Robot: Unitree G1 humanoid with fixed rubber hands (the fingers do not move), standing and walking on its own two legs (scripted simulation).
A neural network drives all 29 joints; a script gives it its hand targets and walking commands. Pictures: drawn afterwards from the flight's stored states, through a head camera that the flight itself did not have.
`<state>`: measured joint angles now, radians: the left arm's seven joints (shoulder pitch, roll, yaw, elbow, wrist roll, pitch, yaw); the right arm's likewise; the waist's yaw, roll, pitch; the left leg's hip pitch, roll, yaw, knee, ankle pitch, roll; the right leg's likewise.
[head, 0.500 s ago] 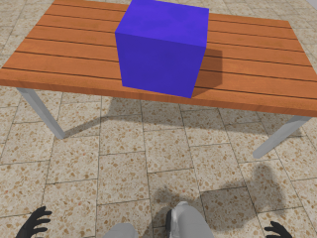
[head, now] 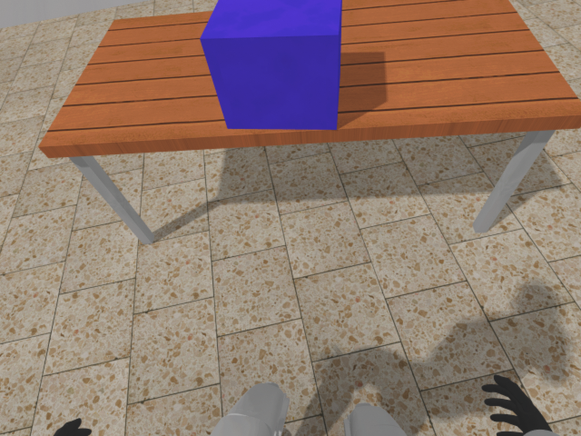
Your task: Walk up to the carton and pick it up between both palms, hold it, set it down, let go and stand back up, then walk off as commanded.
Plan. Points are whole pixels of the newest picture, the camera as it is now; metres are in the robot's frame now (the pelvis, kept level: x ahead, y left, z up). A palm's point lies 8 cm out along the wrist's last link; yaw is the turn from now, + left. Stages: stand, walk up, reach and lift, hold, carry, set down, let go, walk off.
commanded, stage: walk off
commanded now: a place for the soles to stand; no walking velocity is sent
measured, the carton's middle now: (281, 59) +0.94 +0.05 -0.04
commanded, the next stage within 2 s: stand in 1.50 s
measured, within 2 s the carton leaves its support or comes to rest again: neither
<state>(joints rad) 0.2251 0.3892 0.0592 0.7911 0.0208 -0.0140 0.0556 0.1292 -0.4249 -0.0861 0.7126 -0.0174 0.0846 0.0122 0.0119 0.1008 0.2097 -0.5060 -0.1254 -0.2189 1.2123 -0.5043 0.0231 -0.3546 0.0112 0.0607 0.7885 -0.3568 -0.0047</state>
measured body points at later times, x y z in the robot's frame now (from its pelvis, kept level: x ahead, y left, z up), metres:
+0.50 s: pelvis -0.12 +0.05 +0.02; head -0.14 +0.06 +0.47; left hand -0.05 +0.38 -0.09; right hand -0.07 -0.29 -0.07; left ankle -0.08 +0.19 -0.71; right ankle -0.11 -0.05 -0.68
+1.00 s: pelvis -0.09 +0.07 +0.01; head -0.11 +0.09 +0.46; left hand -0.06 +0.41 -0.11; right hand -0.01 -0.28 -0.08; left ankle -0.01 +0.21 -0.71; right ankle -0.11 -0.05 -0.71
